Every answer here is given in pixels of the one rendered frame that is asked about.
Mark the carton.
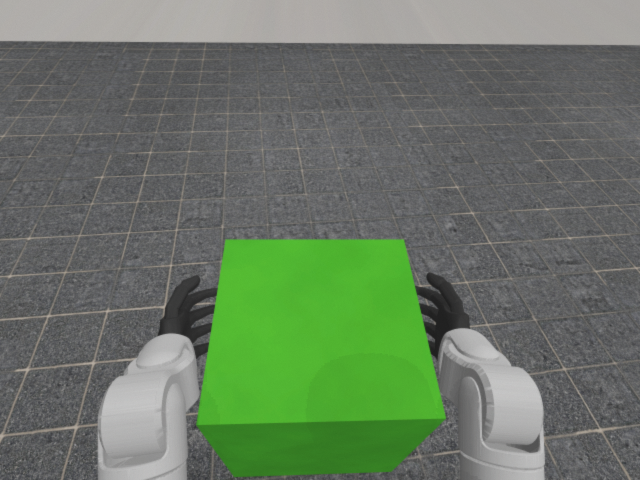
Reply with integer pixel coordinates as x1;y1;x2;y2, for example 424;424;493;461
196;239;446;477

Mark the robot right forearm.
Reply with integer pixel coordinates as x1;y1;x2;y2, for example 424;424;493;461
437;328;545;480

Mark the robot left hand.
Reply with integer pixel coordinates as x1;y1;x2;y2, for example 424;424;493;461
158;275;218;359

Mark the robot left forearm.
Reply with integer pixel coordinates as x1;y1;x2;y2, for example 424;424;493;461
97;334;200;480

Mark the robot right hand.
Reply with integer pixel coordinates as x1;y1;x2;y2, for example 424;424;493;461
415;272;470;360

